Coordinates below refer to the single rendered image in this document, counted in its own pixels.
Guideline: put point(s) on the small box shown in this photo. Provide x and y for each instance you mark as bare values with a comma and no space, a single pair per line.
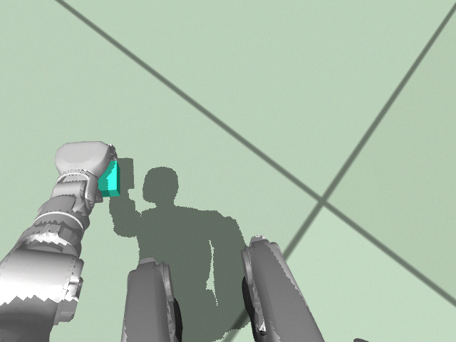
109,181

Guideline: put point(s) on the left robot hand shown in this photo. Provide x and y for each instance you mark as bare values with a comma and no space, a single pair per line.
90,156

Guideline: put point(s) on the right robot foot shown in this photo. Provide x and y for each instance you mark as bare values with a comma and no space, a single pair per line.
259,336

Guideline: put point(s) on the left robot arm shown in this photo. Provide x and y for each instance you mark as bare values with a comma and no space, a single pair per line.
40,278

